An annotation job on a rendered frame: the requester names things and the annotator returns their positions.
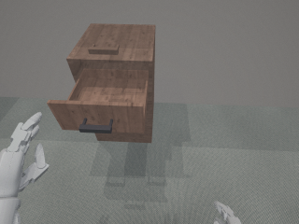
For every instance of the drawer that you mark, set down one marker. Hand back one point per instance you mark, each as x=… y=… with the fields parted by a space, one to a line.
x=100 y=95

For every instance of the handle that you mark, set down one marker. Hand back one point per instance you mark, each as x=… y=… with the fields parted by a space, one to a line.
x=90 y=128
x=103 y=50

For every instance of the cabinet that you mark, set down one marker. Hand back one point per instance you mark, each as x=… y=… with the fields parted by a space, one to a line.
x=136 y=45

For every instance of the left robot forearm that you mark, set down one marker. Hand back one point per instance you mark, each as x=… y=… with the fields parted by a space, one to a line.
x=8 y=210

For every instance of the robot right hand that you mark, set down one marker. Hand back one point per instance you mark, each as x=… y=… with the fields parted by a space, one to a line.
x=227 y=214

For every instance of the robot left hand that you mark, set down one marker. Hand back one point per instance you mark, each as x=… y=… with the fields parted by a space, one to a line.
x=12 y=159

